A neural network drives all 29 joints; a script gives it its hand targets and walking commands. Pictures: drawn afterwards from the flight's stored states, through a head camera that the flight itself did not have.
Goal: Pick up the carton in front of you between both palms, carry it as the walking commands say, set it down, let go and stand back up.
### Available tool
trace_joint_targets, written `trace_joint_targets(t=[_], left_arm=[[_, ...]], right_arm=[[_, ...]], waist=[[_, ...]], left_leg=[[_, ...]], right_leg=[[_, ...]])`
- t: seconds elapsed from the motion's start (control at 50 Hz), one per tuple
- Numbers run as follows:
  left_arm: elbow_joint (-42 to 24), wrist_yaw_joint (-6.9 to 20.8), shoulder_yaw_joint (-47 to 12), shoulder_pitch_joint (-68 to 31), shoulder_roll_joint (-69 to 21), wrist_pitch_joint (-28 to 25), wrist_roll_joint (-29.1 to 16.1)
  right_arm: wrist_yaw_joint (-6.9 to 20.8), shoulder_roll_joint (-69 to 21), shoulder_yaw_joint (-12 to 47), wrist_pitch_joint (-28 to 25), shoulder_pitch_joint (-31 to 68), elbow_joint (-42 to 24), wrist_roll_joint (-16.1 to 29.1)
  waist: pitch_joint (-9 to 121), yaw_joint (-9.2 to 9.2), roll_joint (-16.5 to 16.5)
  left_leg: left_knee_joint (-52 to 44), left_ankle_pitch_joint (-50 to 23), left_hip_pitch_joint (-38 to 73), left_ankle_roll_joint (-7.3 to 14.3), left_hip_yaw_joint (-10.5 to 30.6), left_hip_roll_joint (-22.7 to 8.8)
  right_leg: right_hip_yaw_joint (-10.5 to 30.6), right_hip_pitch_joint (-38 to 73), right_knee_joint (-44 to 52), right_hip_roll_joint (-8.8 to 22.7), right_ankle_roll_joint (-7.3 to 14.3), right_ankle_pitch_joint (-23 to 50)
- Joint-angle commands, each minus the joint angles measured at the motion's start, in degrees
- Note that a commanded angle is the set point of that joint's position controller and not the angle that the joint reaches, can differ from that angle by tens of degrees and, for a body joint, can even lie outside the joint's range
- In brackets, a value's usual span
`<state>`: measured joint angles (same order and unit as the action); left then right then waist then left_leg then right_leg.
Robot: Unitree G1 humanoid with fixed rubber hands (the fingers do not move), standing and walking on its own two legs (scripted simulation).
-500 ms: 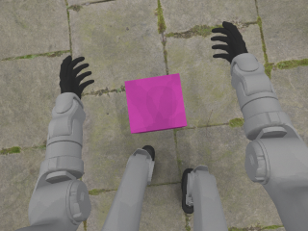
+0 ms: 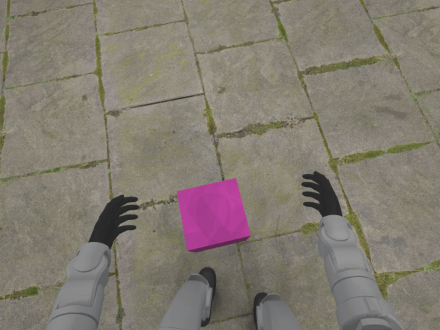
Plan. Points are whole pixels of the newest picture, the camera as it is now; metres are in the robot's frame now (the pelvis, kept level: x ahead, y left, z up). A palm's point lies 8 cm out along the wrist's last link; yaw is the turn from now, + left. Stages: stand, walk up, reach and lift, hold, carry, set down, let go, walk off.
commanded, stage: let go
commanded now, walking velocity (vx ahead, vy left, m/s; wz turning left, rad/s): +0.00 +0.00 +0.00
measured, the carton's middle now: (214, 218) +0.38 +0.08 -0.60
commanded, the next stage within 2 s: stand in 0.92 s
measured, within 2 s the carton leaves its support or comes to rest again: neither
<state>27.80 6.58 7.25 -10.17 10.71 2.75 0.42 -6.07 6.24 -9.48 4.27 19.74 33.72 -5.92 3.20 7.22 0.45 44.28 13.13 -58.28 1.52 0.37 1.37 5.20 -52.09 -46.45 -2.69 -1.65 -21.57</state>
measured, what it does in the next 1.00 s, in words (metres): stands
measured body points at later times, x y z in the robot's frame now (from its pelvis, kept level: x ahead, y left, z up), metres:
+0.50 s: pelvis +0.05 -0.03 +0.05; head +0.09 -0.03 +0.50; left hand +0.21 +0.21 -0.03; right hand +0.24 -0.26 -0.03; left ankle +0.06 +0.10 -0.69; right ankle -0.01 -0.14 -0.69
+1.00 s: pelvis +0.04 -0.03 +0.04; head +0.04 -0.01 +0.49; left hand +0.19 +0.24 -0.04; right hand +0.22 -0.26 -0.04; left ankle +0.06 +0.10 -0.69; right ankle -0.01 -0.14 -0.69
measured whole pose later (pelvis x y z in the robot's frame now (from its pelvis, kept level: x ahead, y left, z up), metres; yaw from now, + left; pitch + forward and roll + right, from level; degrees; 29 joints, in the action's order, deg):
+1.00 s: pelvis +0.04 -0.03 +0.04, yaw +3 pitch -1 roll +0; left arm 28.0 -0.6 2.2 12.3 15.5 7.1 1.9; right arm -0.2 13.1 -1.0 3.2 -11.1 33.8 -2.5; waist -1.4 0.7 -2.3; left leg 29.7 13.7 -14.6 -0.2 2.9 1.6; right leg 3.2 -6.7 -28.7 -1.9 0.9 -20.6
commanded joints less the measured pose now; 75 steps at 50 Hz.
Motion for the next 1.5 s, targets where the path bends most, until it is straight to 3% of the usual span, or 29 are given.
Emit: trace_joint_targets(t=[0.0,0.12,0.36,0.48,0.6,0.62,0.66,0.74,0.9,0.92,0.96,1.02,1.1,1.26,1.48], left_arm=[[-6.55,-0.37,-1.71,6.65,4.71,-1.74,-1.03],[-11.19,-1.98,-4.77,16.22,4.51,-2.72,-2.43],[-9.75,-2.74,-4.32,22.53,6.97,-1.72,-2.07],[-8.1,-2.9,-3.07,23.46,7.81,0.09,-0.95],[-7.34,-2.7,-2.25,22.85,8.35,2.22,0.11],[-10.57,-4.02,-1.44,20.81,10.3,4.97,1.3],[-9.45,-4.85,-2.32,21.49,9.73,6.01,0.94],[-9.71,-5.31,-2.66,21.15,9.43,7.12,0.76],[-11.08,-5.67,-3.65,19.7,8.59,9.06,0.66],[-3.74,-7.71,-2.13,19.06,13.82,4.7,1.26],[-2.23,-8.14,-2.17,19.74,13.48,1.28,2.02],[0.45,-7.61,-2.12,20.09,12.93,-0.99,2.09],[4.1,-7.44,-2.16,21.32,13.78,-2.24,1.87],[9.8,-8.17,-2.93,22.28,15.87,-3.03,1.62],[14.45,-8.64,-3.96,21.76,17.35,-3.19,1.27]], right_arm=[[0.91,4.28,0.57,-2.61,-0.24,-6.01,0.85],[2.82,6.09,1.08,-4.98,-12.07,-6.08,1.35],[6.54,8.42,4.48,-4.16,-27.5,-10.14,3.84],[8.45,9.14,6.42,-2.08,-30.2,-13.06,6.09],[9.06,9.73,7.17,-0.16,-29.59,-14.74,6.92],[7.97,8.99,7.1,-1.61,-31.97,-11.88,8.03],[7.18,9.86,7.94,-1.76,-30.75,-12.44,7.76],[6.64,10.38,7.77,-1.21,-30.26,-12.1,7.31],[7.3,10.41,6.22,0.29,-30.93,-11.09,6.19],[5.57,17.04,4.89,-1.1,-30.62,-2.97,2.59],[4.79,17.91,4.58,-2.46,-30.74,-1.22,2.22],[4.84,17.88,4.73,-3.95,-28.25,1.01,2.63],[4.98,18.75,4.53,-4.72,-27.19,3.59,3.21],[4.6,21.05,4.53,-4.94,-27.85,8.24,3.57],[4.42,22.22,5.18,-4.97,-26.86,12.7,4.0]], waist=[[27.51,0.82,0.82],[20.48,-1.28,1.85],[5.59,-6.06,-3.15],[0.16,-6.08,-2.3],[-4.24,-5.7,-2.73],[-1.13,-5.84,-1.19],[-1.57,-6.12,-3.81],[-2.84,-6.42,-4.64],[-3.68,-7.46,-2.34],[-3.95,-7.17,-8.18],[-3.67,-7.87,-4.97],[-3.62,-7.37,0.26],[-1.48,-7.06,1.82],[-0.03,-7.48,1.11],[-0.49,-7.53,-0.49]], left_leg=[[-4.43,-18.57,46.19,-2.47,2.48,-1.05],[-8.81,-27.16,56.46,-3.46,3.85,-1.51],[-17.43,-21.18,58.41,-2.83,1.11,1.04],[-19.14,-18.58,59.67,-2.55,0.17,2.01],[-18.96,-15.34,61.23,-2.51,-0.56,2.69],[-17.33,-13.37,57.54,-2.87,-1.15,4.21],[-17.04,-11.52,54.65,-2.42,-0.95,4.0],[-17.0,-10.69,53.95,-2.13,-1.04,3.95],[-17.43,-11.45,57.43,-2.04,-0.49,2.97],[-15.85,-9.74,49.99,-1.95,2.46,-3.11],[-17.18,-1.52,47.23,-1.29,3.44,-3.12],[-19.49,3.92,44.12,-0.56,5.67,-4.16],[-19.85,-2.82,45.04,-0.19,7.11,-5.32],[-19.01,-13.91,49.59,0.15,7.3,-6.07],[-19.05,-18.45,52.3,0.25,6.72,-6.27]], right_leg=[[-5.34,1.87,9.02,-1.66,1.13,2.99],[-5.23,10.45,14.96,-1.5,1.98,6.81],[-3.2,33.33,24.11,1.01,0.41,20.16],[-2.26,37.05,26.35,2.07,-0.24,24.14],[-1.65,35.83,27.71,3.13,-0.18,22.31],[-1.35,40.3,25.24,3.37,-0.45,29.33],[-1.1,40.86,24.05,3.56,-0.95,31.91],[-1.22,39.81,24.21,3.51,-0.75,30.4],[-2.87,37.04,24.93,1.96,0.92,21.55],[-0.47,35.39,24.15,3.83,0.24,10.24],[1.73,36.18,25.35,4.49,1.25,1.25],[1.57,37.78,23.49,4.16,2.09,1.22],[1.32,41.01,21.9,4.23,1.84,8.46],[1.91,42.7,22.39,5.1,1.51,15.66],[2.37,42.95,23.65,5.97,1.33,18.53]])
